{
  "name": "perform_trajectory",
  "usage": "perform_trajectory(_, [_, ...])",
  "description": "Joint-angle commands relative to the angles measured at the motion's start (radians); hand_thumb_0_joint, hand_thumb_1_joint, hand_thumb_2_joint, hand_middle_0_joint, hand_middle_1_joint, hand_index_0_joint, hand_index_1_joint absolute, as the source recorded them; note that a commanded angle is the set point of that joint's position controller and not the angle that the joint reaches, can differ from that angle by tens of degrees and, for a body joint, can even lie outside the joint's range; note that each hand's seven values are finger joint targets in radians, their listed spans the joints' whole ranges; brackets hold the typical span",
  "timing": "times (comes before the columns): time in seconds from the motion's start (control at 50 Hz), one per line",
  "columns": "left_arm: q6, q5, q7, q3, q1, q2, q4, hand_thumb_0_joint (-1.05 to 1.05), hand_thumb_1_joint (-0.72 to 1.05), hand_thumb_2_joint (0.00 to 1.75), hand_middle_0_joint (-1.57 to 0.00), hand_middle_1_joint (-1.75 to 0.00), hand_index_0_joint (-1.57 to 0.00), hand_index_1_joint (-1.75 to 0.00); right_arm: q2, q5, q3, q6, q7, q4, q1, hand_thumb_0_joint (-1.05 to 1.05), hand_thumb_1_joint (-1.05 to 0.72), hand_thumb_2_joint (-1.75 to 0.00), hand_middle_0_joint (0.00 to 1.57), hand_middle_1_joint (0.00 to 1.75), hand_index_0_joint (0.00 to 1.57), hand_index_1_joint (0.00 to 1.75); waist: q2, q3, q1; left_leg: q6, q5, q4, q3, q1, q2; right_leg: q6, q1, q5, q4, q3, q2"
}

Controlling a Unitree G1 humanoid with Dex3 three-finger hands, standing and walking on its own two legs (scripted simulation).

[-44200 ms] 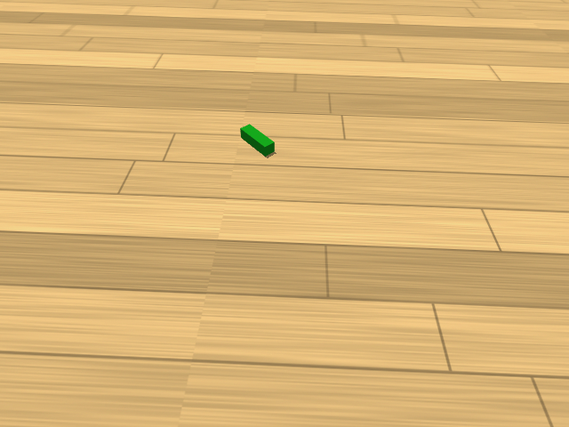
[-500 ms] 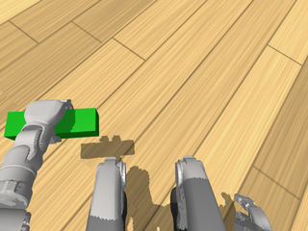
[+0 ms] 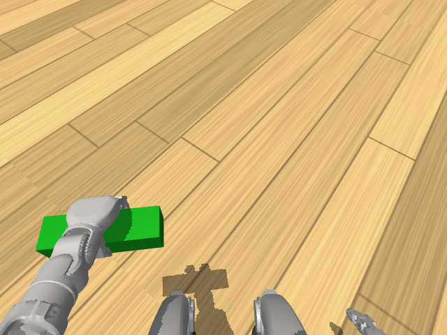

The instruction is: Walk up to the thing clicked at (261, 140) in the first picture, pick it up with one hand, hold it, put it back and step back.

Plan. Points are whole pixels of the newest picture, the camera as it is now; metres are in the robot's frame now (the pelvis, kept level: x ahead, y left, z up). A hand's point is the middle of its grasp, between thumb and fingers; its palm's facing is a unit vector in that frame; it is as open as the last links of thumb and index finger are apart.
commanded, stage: lift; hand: left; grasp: from above
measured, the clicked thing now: (106, 232) +0.34 +0.25 -0.10
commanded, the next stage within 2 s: hold in 0.44 s
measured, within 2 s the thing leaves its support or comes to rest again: neither
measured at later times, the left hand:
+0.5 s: hand (101, 207) +0.35 +0.22 +0.00, palm faces -0.45 -0.07 -0.89, open 10.0 cm
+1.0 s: hand (96, 188) +0.36 +0.22 +0.05, palm faces -0.45 -0.05 -0.89, open 10.0 cm
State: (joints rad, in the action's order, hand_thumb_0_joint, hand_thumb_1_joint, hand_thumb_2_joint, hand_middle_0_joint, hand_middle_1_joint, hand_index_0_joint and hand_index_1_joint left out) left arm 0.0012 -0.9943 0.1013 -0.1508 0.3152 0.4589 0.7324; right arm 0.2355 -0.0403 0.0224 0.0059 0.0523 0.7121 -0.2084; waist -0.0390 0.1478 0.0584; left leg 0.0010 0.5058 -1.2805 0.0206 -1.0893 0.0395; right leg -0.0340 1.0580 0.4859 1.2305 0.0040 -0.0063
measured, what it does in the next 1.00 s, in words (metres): rises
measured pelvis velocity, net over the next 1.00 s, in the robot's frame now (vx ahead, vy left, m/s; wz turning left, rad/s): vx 0.05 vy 0.00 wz -0.01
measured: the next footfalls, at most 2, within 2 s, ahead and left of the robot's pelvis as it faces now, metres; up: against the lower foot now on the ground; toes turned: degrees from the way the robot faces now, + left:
none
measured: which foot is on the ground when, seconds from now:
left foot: down 0.00-1.00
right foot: down 0.00-1.00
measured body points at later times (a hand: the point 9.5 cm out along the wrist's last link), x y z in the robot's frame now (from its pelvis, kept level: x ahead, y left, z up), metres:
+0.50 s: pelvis +0.04 +0.00 +0.08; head +0.09 -0.01 +0.53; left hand +0.37 +0.22 +0.05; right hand +0.13 -0.27 -0.05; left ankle +0.06 +0.12 -0.62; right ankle +0.06 -0.14 -0.62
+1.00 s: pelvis +0.05 +0.00 +0.10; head +0.08 -0.02 +0.55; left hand +0.38 +0.22 +0.10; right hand +0.17 -0.27 -0.02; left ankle +0.06 +0.12 -0.62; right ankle +0.06 -0.14 -0.62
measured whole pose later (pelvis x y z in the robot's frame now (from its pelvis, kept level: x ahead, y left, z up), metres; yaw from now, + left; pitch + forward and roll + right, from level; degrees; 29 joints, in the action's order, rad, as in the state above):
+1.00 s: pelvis +0.05 +0.00 +0.10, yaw -1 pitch +5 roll +0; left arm 0.02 -1.00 0.04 -0.22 0.29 0.39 0.73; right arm 0.25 -0.06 0.05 -0.04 0.04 0.71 -0.23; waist -0.03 0.05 0.01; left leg 0.00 0.32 -0.64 -0.04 -0.41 0.03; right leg -0.03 0.42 0.31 0.63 -0.03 -0.02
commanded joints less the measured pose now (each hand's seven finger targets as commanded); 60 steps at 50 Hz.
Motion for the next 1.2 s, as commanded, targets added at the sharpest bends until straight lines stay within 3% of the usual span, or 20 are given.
perform_trajectory(0.0, [-0.003,-0.004,0.059,0.068,0.294,0.168,-0.148,0.0,0.52,0.79,-0.87,-0.81,-0.9,-0.78,0.152,0.003,0.055,0.042,0.014,-0.078,-0.035,0.0,-0.9,-0.9,0.2,0.3,0.2,0.3,-0.036,0.317,0.007,0.001,-0.118,0.3,0.012,0.35,-0.032,0.054,-0.25,-0.103,-0.273,0.002,0.044])
perform_trajectory(0.08, [0.01,-0.013,0.078,0.055,0.277,0.152,-0.087,0.0,0.52,0.82,-0.89,-0.79,-0.9,-0.77,0.15,0.003,0.056,0.041,0.011,-0.071,-0.051,0.0,-0.9,-0.9,0.2,0.3,0.2,0.3,-0.024,0.273,0.005,0.0,-0.175,0.364,-0.001,0.413,-0.036,0.052,-0.325,-0.153,-0.342,0.0,0.041])
perform_trajectory(0.12, [0.01,-0.015,0.091,0.077,0.309,0.178,-0.128,0.0,0.52,0.84,-0.89,-0.79,-0.9,-0.78,0.15,0.006,0.06,0.041,0.01,-0.069,-0.053,0.0,-0.9,-0.9,0.2,0.3,0.2,0.3,-0.058,0.32,-0.013,-0.005,-0.23,0.392,-0.002,0.481,-0.036,0.052,-0.378,-0.201,-0.36,0.002,0.041])
perform_trajectory(0.14, [0.014,-0.017,0.093,0.059,0.314,0.156,-0.115,0.0,0.51,0.85,-0.89,-0.79,-0.9,-0.78,0.15,0.005,0.059,0.039,0.008,-0.068,-0.055,0.0,-0.9,-0.9,0.2,0.3,0.2,0.3,-0.05,0.308,-0.001,-0.004,-0.242,0.403,-0.004,0.496,-0.037,0.052,-0.383,-0.218,-0.375,0.0,0.04])
perform_trajectory(0.24, [0.026,-0.007,0.095,0.062,0.31,0.156,-0.097,0.0,0.52,0.89,-0.91,-0.78,-0.91,-0.78,0.15,0.006,0.061,0.032,0.004,-0.067,-0.052,0.0,-0.9,-0.9,0.2,0.3,0.2,0.3,-0.023,0.265,-0.012,0.0,-0.254,0.468,-0.016,0.541,-0.045,0.043,-0.468,-0.233,-0.461,-0.011,0.032])
perform_trajectory(0.28, [0.031,-0.006,0.09,0.037,0.304,0.125,-0.09,0.0,0.53,0.85,-0.91,-0.77,-0.92,-0.76,0.146,0.003,0.062,0.031,0.003,-0.065,-0.052,0.0,-0.9,-0.9,0.2,0.3,0.2,0.3,-0.013,0.259,-0.009,0.0,-0.281,0.492,-0.016,0.569,-0.046,0.042,-0.502,-0.264,-0.483,-0.016,0.033])
perform_trajectory(0.32, [0.033,0.001,0.087,0.057,0.291,0.147,-0.087,0.0,0.51,0.86,-0.9,-0.77,-0.9,-0.77,0.152,0.004,0.066,0.031,0.002,-0.066,-0.052,0.0,-0.9,-0.9,0.2,0.3,0.2,0.3,-0.018,0.257,-0.014,-0.005,-0.309,0.519,-0.014,0.607,-0.045,0.042,-0.527,-0.281,-0.501,-0.009,0.033])
perform_trajectory(0.36, [0.037,-0.001,0.082,0.029,0.271,0.109,-0.051,0.0,0.51,0.88,-0.9,-0.78,-0.9,-0.78,0.147,0.001,0.064,0.028,0.001,-0.068,-0.05,0.0,-0.9,-0.9,0.2,0.3,0.2,0.3,-0.003,0.213,-0.008,-0.003,-0.307,0.547,-0.018,0.62,-0.044,0.044,-0.533,-0.279,-0.528,-0.008,0.034])
perform_trajectory(0.46, [0.023,0.01,0.072,0.037,0.316,0.133,-0.115,0.0,0.53,0.89,-0.91,-0.79,-0.91,-0.79,0.153,-0.001,0.069,0.029,0.002,-0.069,-0.039,0.0,-0.9,-0.9,0.2,0.3,0.2,0.3,0.005,0.235,-0.014,-0.003,-0.343,0.59,-0.024,0.689,-0.046,0.039,-0.595,-0.311,-0.574,-0.01,0.033])
perform_trajectory(0.5, [0.025,0.0,0.066,0.02,0.301,0.105,-0.096,0.0,0.54,0.91,-0.91,-0.81,-0.92,-0.81,0.15,-0.002,0.07,0.027,0.0,-0.067,-0.04,0.0,-0.9,-0.9,0.2,0.3,0.2,0.3,0.0,0.222,-0.015,-0.005,-0.386,0.6,-0.032,0.708,-0.046,0.042,-0.604,-0.352,-0.58,-0.011,0.033])
perform_trajectory(0.56, [0.02,0.004,0.064,0.037,0.327,0.132,-0.115,0.0,0.55,0.88,-0.89,-0.84,-0.91,-0.82,0.151,-0.003,0.07,0.024,0.0,-0.065,-0.033,0.0,-0.9,-0.9,0.2,0.3,0.2,0.3,-0.006,0.216,-0.023,-0.008,-0.4,0.626,-0.029,0.733,-0.046,0.042,-0.632,-0.358,-0.601,-0.01,0.035])
perform_trajectory(0.62, [0.022,-0.014,0.047,0.011,0.298,0.108,-0.06,0.0,0.56,0.87,-0.92,-0.8,-0.93,-0.78,0.149,-0.007,0.066,0.02,0.0,-0.064,-0.023,0.0,-0.9,-0.9,0.2,0.3,0.2,0.3,0.036,0.18,-0.016,-0.001,-0.395,0.645,-0.036,0.727,-0.052,0.037,-0.654,-0.365,-0.628,-0.019,0.033])
perform_trajectory(0.66, [0.016,-0.007,0.034,0.034,0.32,0.145,-0.111,0.0,0.59,0.9,-0.93,-0.82,-0.95,-0.8,0.154,-0.008,0.073,0.016,0.0,-0.069,-0.021,0.0,-0.89,-0.9,0.2,0.3,0.2,0.3,0.009,0.219,-0.029,-0.004,-0.438,0.65,-0.041,0.768,-0.053,0.038,-0.69,-0.401,-0.633,-0.018,0.033])
perform_trajectory(0.7, [0.017,-0.002,0.02,0.027,0.304,0.131,-0.129,0.0,0.59,0.93,-0.93,-0.84,-0.95,-0.82,0.152,-0.009,0.072,0.013,-0.001,-0.075,-0.011,0.0,-0.89,-0.9,0.2,0.3,0.2,0.3,0.0,0.219,-0.038,-0.007,-0.479,0.665,-0.042,0.796,-0.05,0.04,-0.704,-0.429,-0.635,-0.013,0.036])
perform_trajectory(0.74, [0.019,-0.006,0.009,0.01,0.287,0.103,-0.098,0.0,0.6,0.92,-0.95,-0.83,-0.96,-0.81,0.153,-0.009,0.071,0.008,-0.002,-0.081,-0.012,0.0,-0.89,-0.9,0.2,0.3,0.2,0.3,0.028,0.168,-0.023,-0.004,-0.468,0.675,-0.039,0.779,-0.047,0.04,-0.687,-0.419,-0.646,-0.01,0.039])
perform_trajectory(0.78, [0.013,-0.001,0.002,0.027,0.323,0.137,-0.149,0.0,0.61,0.92,-0.95,-0.82,-0.96,-0.8,0.155,-0.011,0.072,0.004,-0.004,-0.093,-0.012,0.0,-0.89,-0.9,0.2,0.3,0.2,0.3,0.006,0.186,-0.036,-0.004,-0.456,0.689,-0.045,0.791,-0.049,0.043,-0.711,-0.409,-0.655,-0.01,0.038])
perform_trajectory(0.88, [0.012,0.0,-0.026,0.026,0.291,0.134,-0.181,0.0,0.62,0.93,-0.95,-0.83,-0.97,-0.81,0.154,-0.013,0.072,-0.005,-0.002,-0.108,0.008,0.0,-0.89,-0.9,0.2,0.3,0.2,0.3,0.008,0.192,-0.047,-0.003,-0.504,0.704,-0.047,0.83,-0.048,0.041,-0.739,-0.449,-0.667,-0.01,0.038])
perform_trajectory(1.02, [0.021,0.0,-0.038,0.024,0.28,0.132,-0.189,0.0,0.61,0.94,-0.95,-0.83,-0.96,-0.81,0.153,-0.015,0.067,-0.015,-0.002,-0.125,0.022,0.0,-0.89,-0.9,0.2,0.3,0.2,0.3,0.013,0.142,-0.046,-0.002,-0.475,0.744,-0.048,0.841,-0.044,0.042,-0.75,-0.417,-0.702,-0.008,0.04])
perform_trajectory(1.12, [0.022,0.001,-0.051,0.024,0.287,0.136,-0.261,0.0,0.63,0.95,-0.97,-0.82,-0.98,-0.81,0.15,-0.018,0.067,-0.019,-0.003,-0.135,0.04,0.0,-0.89,-0.9,0.2,0.3,0.2,0.3,0.003,0.174,-0.055,-0.001,-0.519,0.751,-0.052,0.875,-0.045,0.04,-0.78,-0.462,-0.705,-0.01,0.037])
perform_trajectory(1.18, [0.022,0.006,-0.063,0.02,0.269,0.131,-0.224,0.0,0.62,0.96,-0.97,-0.83,-0.97,-0.82,0.154,-0.017,0.064,-0.022,0.0,-0.131,0.042,0.0,-0.89,-0.9,0.2,0.3,0.2,0.3,0.029,0.15,-0.042,0.005,-0.51,0.758,-0.056,0.872,-0.046,0.037,-0.779,-0.46,-0.719,-0.011,0.036])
